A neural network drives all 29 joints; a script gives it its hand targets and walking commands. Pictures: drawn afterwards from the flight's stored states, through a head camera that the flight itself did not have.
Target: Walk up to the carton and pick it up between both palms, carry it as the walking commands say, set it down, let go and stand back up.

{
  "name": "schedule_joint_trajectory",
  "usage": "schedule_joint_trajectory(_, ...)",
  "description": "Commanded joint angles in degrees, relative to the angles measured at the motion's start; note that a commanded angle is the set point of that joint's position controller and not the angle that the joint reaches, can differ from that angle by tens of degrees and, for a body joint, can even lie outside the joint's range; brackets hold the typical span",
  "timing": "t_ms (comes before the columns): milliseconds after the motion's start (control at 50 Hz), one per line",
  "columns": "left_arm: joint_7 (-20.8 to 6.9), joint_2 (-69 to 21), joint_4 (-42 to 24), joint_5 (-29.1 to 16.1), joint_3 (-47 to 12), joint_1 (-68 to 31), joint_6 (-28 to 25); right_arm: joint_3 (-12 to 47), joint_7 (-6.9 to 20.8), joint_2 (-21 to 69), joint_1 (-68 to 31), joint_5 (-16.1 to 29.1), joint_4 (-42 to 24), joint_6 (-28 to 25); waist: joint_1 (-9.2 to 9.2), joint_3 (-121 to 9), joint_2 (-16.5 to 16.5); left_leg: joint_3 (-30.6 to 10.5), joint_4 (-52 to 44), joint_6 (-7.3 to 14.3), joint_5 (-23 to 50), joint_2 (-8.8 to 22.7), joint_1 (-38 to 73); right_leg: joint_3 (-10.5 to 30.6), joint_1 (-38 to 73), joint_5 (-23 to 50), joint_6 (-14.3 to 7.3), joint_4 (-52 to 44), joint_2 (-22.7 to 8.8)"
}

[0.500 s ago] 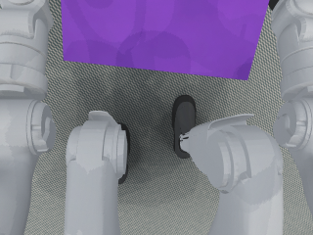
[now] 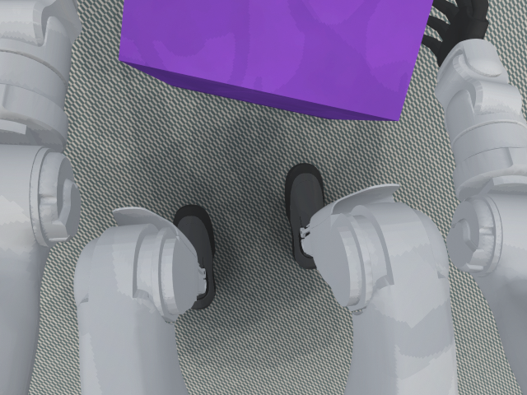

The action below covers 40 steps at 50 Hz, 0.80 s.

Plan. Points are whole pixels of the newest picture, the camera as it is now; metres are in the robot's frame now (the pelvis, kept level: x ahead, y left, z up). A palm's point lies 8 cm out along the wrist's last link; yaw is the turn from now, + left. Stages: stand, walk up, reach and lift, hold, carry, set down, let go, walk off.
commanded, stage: reach and lift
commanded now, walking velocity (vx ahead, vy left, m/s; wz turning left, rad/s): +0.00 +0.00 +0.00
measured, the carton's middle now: (272, 23) +0.53 -0.07 -0.23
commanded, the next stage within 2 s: none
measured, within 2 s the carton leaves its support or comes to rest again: leaves its support in 0.38 s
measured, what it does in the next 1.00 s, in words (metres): stands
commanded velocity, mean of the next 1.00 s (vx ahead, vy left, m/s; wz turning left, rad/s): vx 0.00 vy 0.00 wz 0.00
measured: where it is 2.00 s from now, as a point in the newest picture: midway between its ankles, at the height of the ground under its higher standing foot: (252, 253)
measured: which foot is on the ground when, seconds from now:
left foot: down 0.00-1.00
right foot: down 0.00-1.00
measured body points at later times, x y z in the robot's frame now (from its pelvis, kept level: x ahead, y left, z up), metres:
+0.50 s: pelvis +0.02 +0.01 +0.01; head +0.40 +0.00 +0.25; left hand +0.60 +0.09 -0.18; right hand +0.50 -0.27 -0.18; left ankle +0.12 +0.10 -0.33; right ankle +0.17 -0.12 -0.33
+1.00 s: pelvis +0.02 +0.01 +0.01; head +0.40 +0.00 +0.24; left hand +0.62 +0.10 -0.18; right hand +0.52 -0.27 -0.18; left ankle +0.12 +0.10 -0.33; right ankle +0.18 -0.12 -0.33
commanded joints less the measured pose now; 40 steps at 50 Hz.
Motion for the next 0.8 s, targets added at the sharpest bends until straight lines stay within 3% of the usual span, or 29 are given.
schedule_joint_trajectory(0, -0.31, 6.28, -10.15, -6.95, -10.87, -26.87, -2.91, 8.91, -1.05, -2.96, -35.14, 8.77, -17.44, -3.09, -2.39, -74.19, 0.50, -1.99, -11.37, 0.41, -1.84, 1.80, 21.19, 1.81, 49.51, 4.41, 2.20, -5.81, 0.36)
schedule_joint_trajectory(60, -1.49, 1.12, -7.73, -6.22, -16.25, -23.26, -2.78, 9.04, 0.08, 4.50, -23.89, 8.83, -1.30, -1.07, -1.62, -70.23, 11.41, -0.89, -11.56, -1.19, -0.24, 1.75, 24.97, 1.41, 43.59, 4.59, 2.02, -5.75, 1.40)
schedule_joint_trajectory(100, -1.25, -5.02, -14.47, -3.68, -17.66, -23.88, -3.99, 6.14, 0.42, 6.75, -19.29, 6.64, 2.22, -2.14, -3.24, -74.90, 17.41, -1.23, -11.37, -2.85, 4.27, 1.46, 29.43, 0.48, 41.49, 9.55, 1.10, -5.03, 1.73)
schedule_joint_trajectory(160, 1.33, 1.00, -18.30, 1.37, -8.65, -20.43, -5.77, -0.58, -1.50, 3.32, -10.83, 1.52, 7.75, -3.62, -3.67, -78.64, 14.55, -2.03, -10.39, -3.85, 11.93, 0.07, 32.85, -0.07, 41.39, 15.97, 1.26, -3.32, 2.80)
schedule_joint_trajectory(180, 2.08, -1.78, -22.13, 0.89, -7.01, -17.56, -6.49, -1.89, -2.43, 1.86, -11.91, -0.68, 4.54, -5.42, -6.21, -83.21, 10.11, -2.25, -9.02, -4.19, 17.32, -0.81, 31.36, 0.50, 44.78, 21.74, 1.15, -3.17, 3.23)
schedule_joint_trajectory(200, 1.90, -4.22, -29.94, -0.62, -7.98, -20.23, -7.48, -0.04, -1.60, 7.14, -10.49, 0.58, 4.64, -5.79, -5.82, -84.98, 8.76, -2.05, -9.53, -4.01, 19.67, -1.31, 29.82, 1.71, 47.27, 25.66, 0.71, -2.79, 3.57)
schedule_joint_trajectory(220, 1.63, -8.75, -26.59, -2.79, -11.71, -20.58, -7.06, 2.22, -0.93, 10.19, -11.42, 2.19, 2.72, -6.39, -7.34, -86.25, 5.42, -3.19, -10.06, -3.68, 20.89, -0.99, 30.83, 0.71, 47.25, 27.37, 1.04, -2.49, 3.15)
schedule_joint_trajectory(240, 1.17, -11.26, -30.44, -4.78, -13.91, -20.44, -6.91, 4.81, -0.44, 11.74, -11.62, 3.31, -0.07, -6.31, -7.70, -89.43, 5.98, -3.70, -8.95, -3.50, 23.67, -0.76, 33.69, 1.96, 49.58, 29.73, 0.54, -1.99, 3.42)
schedule_joint_trajectory(260, 0.08, -15.05, -20.49, -5.08, -14.37, -17.35, -6.28, 5.21, -0.14, 10.67, -18.18, 2.30, -5.18, -7.36, -9.03, -83.38, 1.73, -4.99, -8.72, -2.68, 23.69, -0.78, 27.69, 1.02, 44.93, 30.54, 1.01, -1.70, 3.33)
schedule_joint_trajectory(300, 0.65, -15.88, -21.27, -5.45, -12.22, -9.08, -6.43, 6.10, -0.65, 8.00, -23.46, 3.83, -18.50, -9.29, -5.83, -93.03, 0.36, -5.13, -7.59, -2.46, 29.46, -1.62, 27.57, 2.79, 53.68, 39.89, 0.95, 1.11, 3.07)
schedule_joint_trajectory(340, 2.21, -10.96, -20.39, -5.86, -8.94, -5.08, -5.58, 2.73, -2.41, -0.34, -27.07, 3.61, -28.67, -9.72, -6.20, -98.19, -2.60, -5.43, -7.36, -1.59, 30.52, -2.10, 31.25, 1.99, 57.36, 39.73, 2.19, 0.85, 3.45)
schedule_joint_trajectory(360, 2.46, -8.41, -13.55, -3.00, -6.25, -2.41, -5.33, 5.87, -2.25, 3.43, -24.05, 4.91, -24.54, -8.65, -2.71, -93.94, -4.19, -3.37, -7.76, -1.33, 25.15, -2.43, 28.10, 1.90, 57.98, 35.93, 2.81, -0.92, 3.42)
schedule_joint_trajectory(380, 3.20, -7.60, -13.04, -2.16, -6.93, -6.04, -4.64, 5.85, -2.14, 1.58, -27.89, 5.66, -27.20, -8.20, -3.63, -93.15, -2.69, -4.52, -9.24, -0.83, 21.64, -2.10, 32.41, 0.75, 52.19, 28.46, 2.94, -1.56, 3.70)
schedule_joint_trajectory(400, 3.59, -7.73, -8.42, -1.79, -8.11, -7.29, -3.86, 9.27, -1.45, 4.90, -29.83, 7.37, -21.85, -6.62, 0.29, -85.88, -0.28, -4.60, -11.33, -0.63, 14.61, -1.61, 31.73, -0.04, 43.92, 17.57, 2.67, -2.56, 3.45)
schedule_joint_trajectory(420, 3.49, -8.55, -5.89, -1.10, -7.16, -9.78, -3.52, 11.23, -0.84, 6.25, -31.92, 7.35, -20.82, -5.81, -0.59, -79.17, -2.90, -3.99, -12.22, 0.15, 9.16, -1.65, 28.82, -0.31, 42.43, 11.83, 3.92, -4.00, 3.18)
schedule_joint_trajectory(440, 3.55, -9.75, -9.23, -0.36, -8.08, -13.09, -3.11, 10.64, -0.27, 7.64, -30.99, 7.43, -18.67, -5.06, 0.98, -76.14, 1.38, -3.21, -13.25, 0.08, 5.32, -1.95, 29.00, -0.54, 38.58, 7.00, 3.12, -4.02, 3.21)
schedule_joint_trajectory(480, 2.42, -13.74, -13.68, 1.64, -8.49, -15.80, -3.78, 8.09, 1.67, 11.03, -25.59, 4.81, -11.45, -4.62, -0.92, -67.75, 5.62, -4.08, -13.88, -0.28, 6.97, -2.52, 27.43, 0.02, 33.18, 8.79, 2.18, -4.16, 3.92)
schedule_joint_trajectory(500, 2.18, -16.47, -19.49, 1.91, -9.94, -21.06, -4.74, 8.22, 2.10, 16.26, -24.95, 5.84, -10.42, -4.82, 0.09, -71.23, 7.40, -4.01, -13.92, -1.04, 12.27, -2.45, 30.94, -0.58, 34.72, 14.07, 1.95, -3.07, 4.11)
schedule_joint_trajectory(520, 3.05, -11.24, -16.98, 3.37, -6.94, -18.48, -5.73, 7.55, 1.59, 13.98, -24.23, 6.17, -9.11, -5.10, 1.78, -69.66, 6.43, -4.02, -14.16, -0.71, 12.11, -2.20, 32.55, -0.92, 29.67, 11.01, 2.32, -2.99, 4.73)
schedule_joint_trajectory(540, 2.63, -13.77, -23.98, 0.67, -10.16, -26.64, -5.89, 8.91, 2.19, 15.81, -27.30, 7.72, -9.06, -4.82, -0.83, -75.87, 6.12, -3.80, -13.52, -1.04, 10.85, -1.81, 35.71, -1.01, 34.73, 11.64, 2.46, -3.99, 4.26)
schedule_joint_trajectory(560, 1.90, -15.44, -22.87, 0.03, -11.90, -30.31, -5.54, 8.37, 1.83, 16.65, -28.06, 7.12, -6.73, -4.60, -3.53, -73.43, 7.37, -2.71, -13.11, -1.55, 6.36, -1.45, 31.38, -1.07, 33.92, 9.28, 2.08, -5.17, 4.51)
schedule_joint_trajectory(600, -0.60, -25.95, -24.05, -3.98, -18.20, -37.57, -4.43, 11.02, 3.61, 25.91, -36.86, 7.82, -9.06, -3.97, -4.74, -75.85, 9.26, -3.58, -13.58, -1.10, 5.66, -1.95, 32.25, -1.24, 32.04, 7.81, 1.20, -4.73, 4.61)
schedule_joint_trajectory(640, -3.17, -32.71, -21.72, -5.38, -17.86, -39.63, -3.93, 12.32, 3.77, 31.39, -42.65, 5.69, -10.42, -3.55, -5.16, -75.59, 5.97, -2.37, -12.76, -0.59, 1.08, -2.42, 26.30, -0.61, 39.93, 4.67, 1.30, -6.28, 5.14)
schedule_joint_trajectory(660, -4.02, -34.16, -19.21, -4.86, -18.02, -37.21, -3.13, 10.31, 3.98, 31.17, -40.26, 4.26, -7.07, -2.87, -6.87, -72.08, 8.83, -2.06, -12.65, -0.58, -0.39, -2.07, 24.18, -0.54, 37.38, 3.71, 1.16, -6.64, 5.04)
schedule_joint_trajectory(700, -6.18, -43.66, -18.82, -5.90, -18.76, -37.65, -2.69, 9.73, 4.90, 36.18, -41.97, 2.67, -7.75, -2.93, -9.14, -77.04, 9.73, -2.47, -12.56, -1.16, 1.68, -2.71, 25.79, -1.66, 40.15, 5.79, 0.59, -5.79, 5.19)
schedule_joint_trajectory(720, -7.42, -44.31, -21.34, -6.71, -18.15, -39.13, -3.17, 10.12, 5.47, 39.53, -42.92, 2.41, -10.75, -2.77, -10.50, -81.60, 6.44, -1.92, -11.38, -0.88, 4.34, -3.08, 26.45, -1.58, 43.63, 8.15, 0.52, -6.01, 5.36)
schedule_joint_trajectory(740, -8.23, -46.36, -21.18, -6.90, -19.05, -38.00, -2.52, 9.15, 5.85, 39.44, -45.19, 2.52, -13.05, -2.80, -10.26, -82.15, 9.30, -1.72, -11.80, -1.36, 6.33, -3.50, 25.67, -2.68, 43.09, 10.38, 0.09, -5.19, 5.35)
schedule_joint_trajectory(760, -9.20, -49.65, -20.98, -7.00, -18.88, -35.87, -2.66, 10.34, 6.49, 42.54, -43.51, 2.20, -12.56, -2.54, -10.06, -83.66, 8.14, -0.56, -10.60, -1.41, 7.85, -3.74, 25.14, -2.18, 45.94, 11.90, 0.02, -5.92, 5.72)
schedule_joint_trajectory(780, -9.89, -51.72, -17.72, -6.50, -17.55, -34.68, -2.56, 9.34, 7.05, 44.56, -40.99, -0.03, -11.35, -1.70, -13.12, -80.16, 6.23, -1.82, -10.90, -1.15, 8.22, -4.00, 22.46, -2.38, 43.05, 12.71, 0.25, -5.49, 6.04)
